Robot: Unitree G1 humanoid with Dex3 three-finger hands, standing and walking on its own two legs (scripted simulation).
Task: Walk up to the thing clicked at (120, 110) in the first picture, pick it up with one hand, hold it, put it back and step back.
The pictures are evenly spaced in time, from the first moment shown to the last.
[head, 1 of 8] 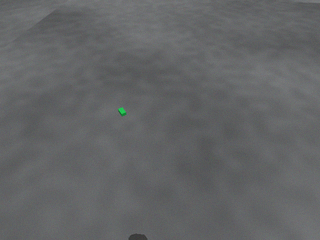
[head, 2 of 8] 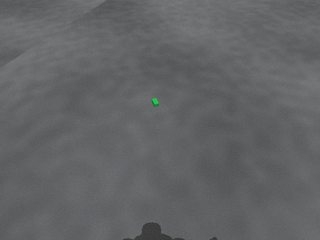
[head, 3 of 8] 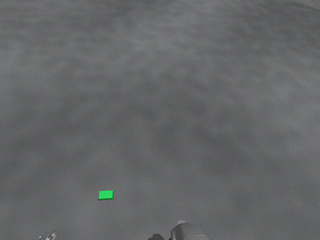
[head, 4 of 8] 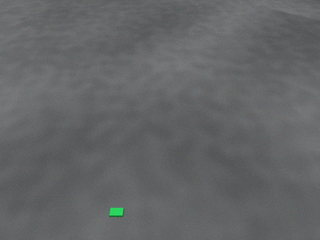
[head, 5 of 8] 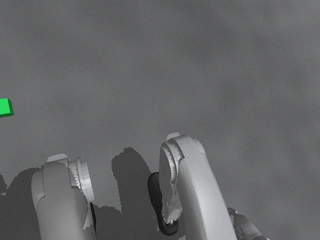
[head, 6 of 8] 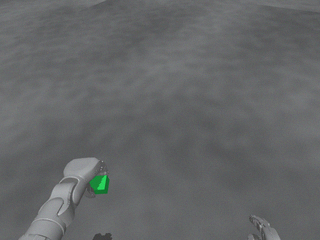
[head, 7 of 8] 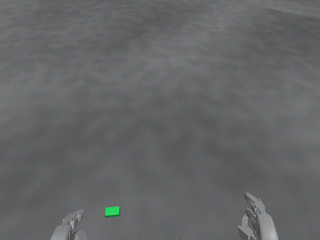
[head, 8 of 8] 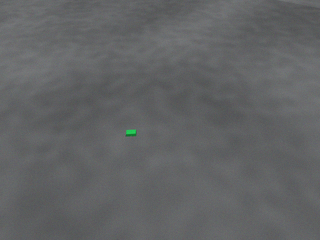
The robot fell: no
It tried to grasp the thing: yes
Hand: left
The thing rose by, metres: 0.69
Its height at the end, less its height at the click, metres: +0.00
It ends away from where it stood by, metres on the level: 0.01
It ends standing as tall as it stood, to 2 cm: yes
